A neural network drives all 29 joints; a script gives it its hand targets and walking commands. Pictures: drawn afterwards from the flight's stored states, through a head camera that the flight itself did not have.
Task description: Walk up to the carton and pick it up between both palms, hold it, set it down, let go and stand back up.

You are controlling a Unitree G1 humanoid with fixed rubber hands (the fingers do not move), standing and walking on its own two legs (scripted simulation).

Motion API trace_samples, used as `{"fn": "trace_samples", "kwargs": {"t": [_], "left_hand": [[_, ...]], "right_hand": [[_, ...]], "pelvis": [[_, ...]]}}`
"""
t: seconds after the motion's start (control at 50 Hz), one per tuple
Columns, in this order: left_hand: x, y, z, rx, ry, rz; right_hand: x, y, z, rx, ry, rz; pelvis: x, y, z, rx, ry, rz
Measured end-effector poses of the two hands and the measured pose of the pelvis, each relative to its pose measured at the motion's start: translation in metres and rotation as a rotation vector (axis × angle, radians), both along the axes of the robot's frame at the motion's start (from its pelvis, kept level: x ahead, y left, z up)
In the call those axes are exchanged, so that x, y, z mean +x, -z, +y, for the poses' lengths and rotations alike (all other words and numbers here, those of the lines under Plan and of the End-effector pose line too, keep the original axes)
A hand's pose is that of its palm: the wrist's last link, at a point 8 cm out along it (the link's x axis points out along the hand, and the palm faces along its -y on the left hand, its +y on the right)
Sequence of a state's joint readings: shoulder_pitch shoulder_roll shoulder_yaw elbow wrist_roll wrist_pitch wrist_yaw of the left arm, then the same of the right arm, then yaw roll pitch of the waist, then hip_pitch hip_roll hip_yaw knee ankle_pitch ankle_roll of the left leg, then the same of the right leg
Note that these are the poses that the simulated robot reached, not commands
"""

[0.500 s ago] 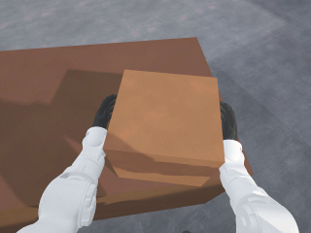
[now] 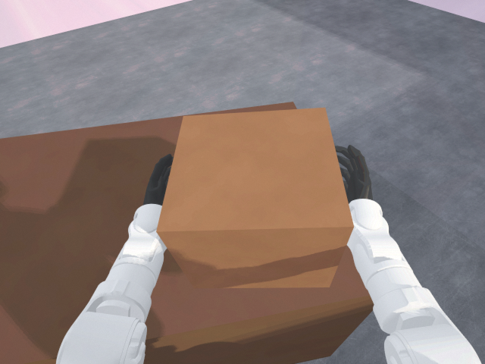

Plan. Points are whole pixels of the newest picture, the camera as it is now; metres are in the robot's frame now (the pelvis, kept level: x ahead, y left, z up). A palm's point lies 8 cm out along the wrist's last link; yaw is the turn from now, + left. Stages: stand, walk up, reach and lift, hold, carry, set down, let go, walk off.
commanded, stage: reach and lift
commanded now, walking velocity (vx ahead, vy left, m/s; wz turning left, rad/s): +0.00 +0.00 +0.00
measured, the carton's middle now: (256, 202) +0.39 -0.05 +0.05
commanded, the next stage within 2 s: hold in 1.84 s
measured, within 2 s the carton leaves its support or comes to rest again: neither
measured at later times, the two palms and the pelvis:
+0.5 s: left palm (136, 199) +0.37 +0.14 +0.13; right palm (358, 179) +0.35 -0.20 +0.13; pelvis -0.02 -0.01 +0.01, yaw +1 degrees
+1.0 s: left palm (123, 210) +0.34 +0.15 +0.14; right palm (356, 173) +0.34 -0.19 +0.15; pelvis -0.02 -0.02 +0.01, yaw +2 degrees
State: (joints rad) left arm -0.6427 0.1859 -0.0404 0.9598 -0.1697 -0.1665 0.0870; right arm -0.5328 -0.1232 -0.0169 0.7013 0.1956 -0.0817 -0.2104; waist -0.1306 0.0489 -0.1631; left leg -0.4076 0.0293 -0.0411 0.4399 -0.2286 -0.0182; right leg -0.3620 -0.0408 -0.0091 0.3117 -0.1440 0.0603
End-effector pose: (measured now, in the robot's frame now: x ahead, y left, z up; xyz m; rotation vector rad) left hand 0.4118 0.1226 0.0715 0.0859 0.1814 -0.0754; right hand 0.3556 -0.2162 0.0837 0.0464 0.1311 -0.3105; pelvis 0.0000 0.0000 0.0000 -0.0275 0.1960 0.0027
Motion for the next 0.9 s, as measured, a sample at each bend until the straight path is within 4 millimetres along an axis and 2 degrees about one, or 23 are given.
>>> {"fn": "trace_samples", "kwargs": {"t": [0.26, 0.52, 0.68, 0.9], "left_hand": [[-0.025, -0.028, 0.023, -0.032, -0.070, 0.024], [-0.039, -0.056, 0.017, -0.029, -0.099, 0.029], [-0.050, -0.058, 0.016, -0.041, -0.126, 0.030], [-0.063, -0.062, 0.026, -0.065, -0.163, 0.034]], "right_hand": [[-0.003, -0.029, 0.020, 0.003, -0.058, 0.021], [-0.009, -0.049, 0.014, 0.000, -0.087, 0.026], [-0.010, -0.055, 0.012, -0.006, -0.113, 0.027], [-0.011, -0.060, 0.021, 0.003, -0.145, 0.029]], "pelvis": [[-0.007, -0.005, 0.001, 0.002, -0.026, -0.104], [-0.020, -0.006, -0.006, 0.012, -0.015, -0.164], [-0.023, -0.007, -0.012, 0.013, -0.016, -0.183], [-0.024, -0.006, -0.015, 0.013, -0.032, -0.195]]}}
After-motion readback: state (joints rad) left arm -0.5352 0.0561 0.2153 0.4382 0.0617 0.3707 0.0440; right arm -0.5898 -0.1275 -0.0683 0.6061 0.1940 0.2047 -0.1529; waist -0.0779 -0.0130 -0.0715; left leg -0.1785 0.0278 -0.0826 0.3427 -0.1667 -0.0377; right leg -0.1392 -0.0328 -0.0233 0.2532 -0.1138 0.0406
